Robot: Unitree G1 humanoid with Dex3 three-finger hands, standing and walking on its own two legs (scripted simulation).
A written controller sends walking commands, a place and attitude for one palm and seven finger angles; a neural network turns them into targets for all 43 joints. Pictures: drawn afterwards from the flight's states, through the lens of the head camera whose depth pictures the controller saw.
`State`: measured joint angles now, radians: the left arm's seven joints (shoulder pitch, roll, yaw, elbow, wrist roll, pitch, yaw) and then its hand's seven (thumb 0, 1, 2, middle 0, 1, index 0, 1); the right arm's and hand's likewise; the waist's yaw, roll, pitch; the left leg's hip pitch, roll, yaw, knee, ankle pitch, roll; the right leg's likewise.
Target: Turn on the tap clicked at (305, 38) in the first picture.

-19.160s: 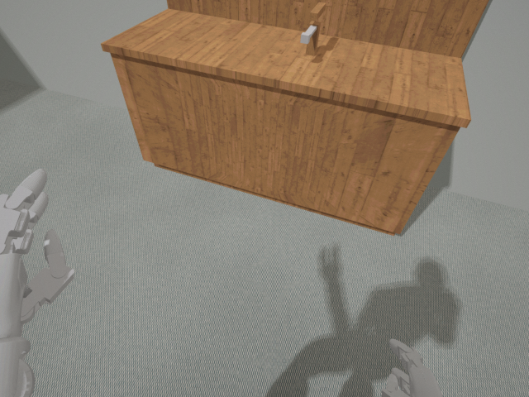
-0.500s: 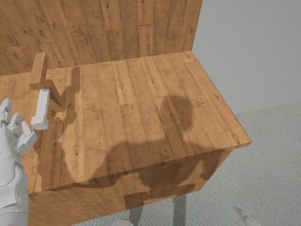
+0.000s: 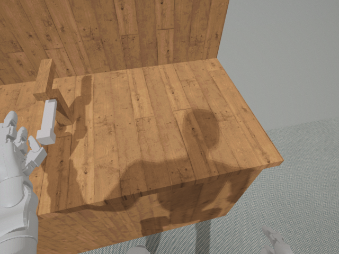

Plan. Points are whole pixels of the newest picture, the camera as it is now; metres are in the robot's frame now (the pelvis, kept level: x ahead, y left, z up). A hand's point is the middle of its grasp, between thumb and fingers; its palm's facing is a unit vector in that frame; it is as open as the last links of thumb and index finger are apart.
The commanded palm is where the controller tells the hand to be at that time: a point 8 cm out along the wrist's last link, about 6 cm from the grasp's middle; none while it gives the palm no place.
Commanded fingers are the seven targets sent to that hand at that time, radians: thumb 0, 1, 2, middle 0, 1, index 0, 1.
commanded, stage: push the lever round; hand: left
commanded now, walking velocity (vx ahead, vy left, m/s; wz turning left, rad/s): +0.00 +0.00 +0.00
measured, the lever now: (46, 136) +0.34 +0.31 +0.09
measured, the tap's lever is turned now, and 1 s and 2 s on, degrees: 1 21 47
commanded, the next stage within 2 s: none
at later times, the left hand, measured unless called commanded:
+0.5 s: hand (57, 146) +0.32 +0.28 +0.08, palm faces +0.50 -0.86 -0.10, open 7.8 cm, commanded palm +0.28 +0.32 +0.07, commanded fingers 0.00 0.90 0.90 -0.15 -0.15 -0.15 -0.15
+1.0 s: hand (67, 144) +0.33 +0.27 +0.07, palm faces +0.59 -0.81 -0.06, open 7.8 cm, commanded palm +0.29 +0.29 +0.07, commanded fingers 0.00 0.90 0.90 -0.15 -0.15 -0.15 -0.15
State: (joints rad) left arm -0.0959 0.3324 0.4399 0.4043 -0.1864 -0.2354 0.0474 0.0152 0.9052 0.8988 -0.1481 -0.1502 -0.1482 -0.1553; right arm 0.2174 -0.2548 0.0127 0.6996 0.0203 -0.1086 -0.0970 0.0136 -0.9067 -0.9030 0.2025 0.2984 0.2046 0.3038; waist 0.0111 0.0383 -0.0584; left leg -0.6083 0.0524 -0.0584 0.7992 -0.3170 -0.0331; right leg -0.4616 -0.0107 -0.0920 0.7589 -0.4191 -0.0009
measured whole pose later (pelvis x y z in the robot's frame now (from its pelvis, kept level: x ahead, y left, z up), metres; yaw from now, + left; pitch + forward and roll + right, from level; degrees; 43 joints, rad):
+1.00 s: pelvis +0.00 +0.00 +0.00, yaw +0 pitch +7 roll -2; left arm -0.13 0.21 0.32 0.36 -0.11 -0.21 0.30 0.01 0.91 0.90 -0.15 -0.15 -0.15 -0.16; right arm 0.19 -0.24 0.01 0.70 0.00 -0.06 -0.07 0.01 -0.91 -0.90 0.20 0.30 0.20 0.30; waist 0.01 0.04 -0.07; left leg -0.60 0.05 -0.06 0.81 -0.32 -0.04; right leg -0.46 -0.01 -0.09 0.77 -0.43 0.00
